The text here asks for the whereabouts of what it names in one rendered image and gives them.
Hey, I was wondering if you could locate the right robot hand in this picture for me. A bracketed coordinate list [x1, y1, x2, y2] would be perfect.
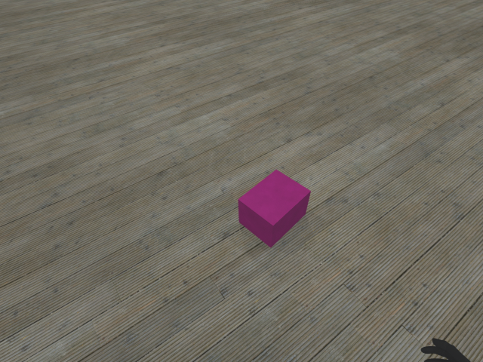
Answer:
[421, 338, 470, 362]

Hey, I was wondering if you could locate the carton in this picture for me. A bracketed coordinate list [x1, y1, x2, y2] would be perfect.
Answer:
[238, 170, 311, 247]

